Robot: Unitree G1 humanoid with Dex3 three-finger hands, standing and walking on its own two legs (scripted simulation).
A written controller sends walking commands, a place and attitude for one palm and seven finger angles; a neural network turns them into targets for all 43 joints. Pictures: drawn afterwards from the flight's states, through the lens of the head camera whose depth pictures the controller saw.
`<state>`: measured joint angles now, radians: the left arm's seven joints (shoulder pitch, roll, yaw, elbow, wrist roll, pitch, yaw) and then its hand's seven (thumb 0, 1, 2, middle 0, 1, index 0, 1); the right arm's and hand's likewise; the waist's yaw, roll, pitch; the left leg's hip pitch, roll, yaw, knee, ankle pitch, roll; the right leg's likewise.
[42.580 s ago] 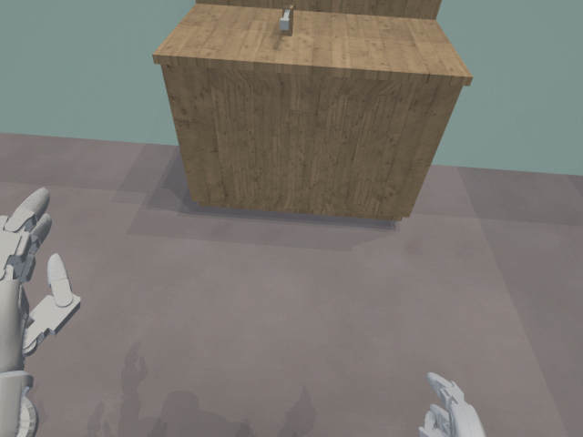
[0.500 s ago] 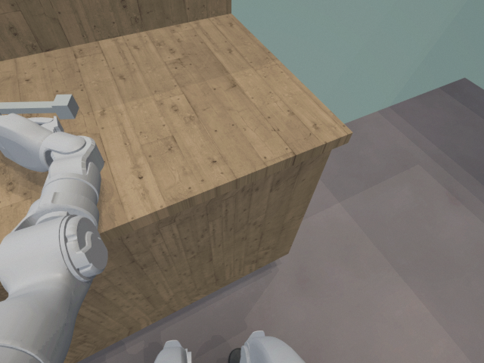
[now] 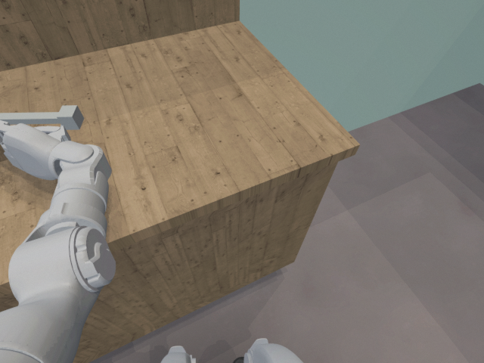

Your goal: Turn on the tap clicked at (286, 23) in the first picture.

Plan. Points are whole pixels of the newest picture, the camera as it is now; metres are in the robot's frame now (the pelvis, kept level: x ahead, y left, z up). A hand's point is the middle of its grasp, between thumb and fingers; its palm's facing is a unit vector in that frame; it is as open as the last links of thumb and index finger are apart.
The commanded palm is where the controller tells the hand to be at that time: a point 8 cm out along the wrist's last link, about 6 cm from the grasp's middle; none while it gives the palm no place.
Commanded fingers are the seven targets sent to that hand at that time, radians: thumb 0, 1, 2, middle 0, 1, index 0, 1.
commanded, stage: push the lever round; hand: left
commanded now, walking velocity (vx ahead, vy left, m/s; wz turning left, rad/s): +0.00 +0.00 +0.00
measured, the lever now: (70, 117) +0.51 +0.23 +0.14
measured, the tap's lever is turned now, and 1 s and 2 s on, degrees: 67 67 67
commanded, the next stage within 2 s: none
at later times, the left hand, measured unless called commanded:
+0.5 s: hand (63, 131) +0.50 +0.24 +0.12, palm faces +0.87 -0.48 -0.13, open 8.5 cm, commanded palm +0.50 +0.27 +0.12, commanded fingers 0.00 0.90 0.90 -0.15 -0.15 -0.15 -0.15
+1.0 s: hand (62, 132) +0.49 +0.25 +0.12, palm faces +0.86 -0.49 -0.15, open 8.5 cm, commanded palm +0.49 +0.27 +0.12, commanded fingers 0.00 0.90 0.90 -0.15 -0.15 -0.15 -0.15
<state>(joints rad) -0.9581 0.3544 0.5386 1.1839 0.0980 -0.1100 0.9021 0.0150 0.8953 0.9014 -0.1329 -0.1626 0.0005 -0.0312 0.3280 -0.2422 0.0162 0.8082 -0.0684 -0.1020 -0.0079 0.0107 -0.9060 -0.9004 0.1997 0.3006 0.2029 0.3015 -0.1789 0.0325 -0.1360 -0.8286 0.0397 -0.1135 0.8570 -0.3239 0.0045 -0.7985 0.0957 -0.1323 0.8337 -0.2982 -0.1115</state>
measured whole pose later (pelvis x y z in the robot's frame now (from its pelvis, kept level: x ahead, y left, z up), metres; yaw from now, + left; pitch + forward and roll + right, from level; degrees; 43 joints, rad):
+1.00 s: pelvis +0.00 -0.03 -0.01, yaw +2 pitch +15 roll +2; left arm -0.97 0.41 0.57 1.16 0.09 -0.05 0.80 0.01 0.90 0.90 -0.14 -0.15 0.00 -0.04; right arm 0.30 -0.27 0.00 0.80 -0.06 -0.08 0.00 0.01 -0.91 -0.90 0.20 0.30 0.20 0.30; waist -0.18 0.03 -0.13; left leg -0.87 0.04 -0.12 0.88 -0.39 0.01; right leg -0.84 0.08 -0.17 0.88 -0.33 -0.13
